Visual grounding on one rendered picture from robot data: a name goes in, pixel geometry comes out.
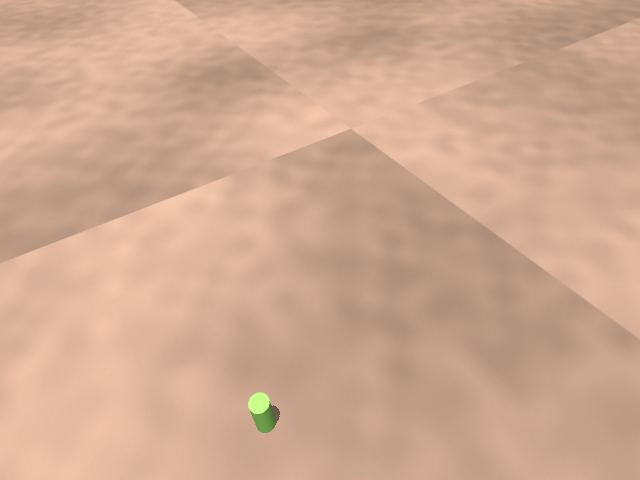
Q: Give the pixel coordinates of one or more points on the can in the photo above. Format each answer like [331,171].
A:
[262,413]

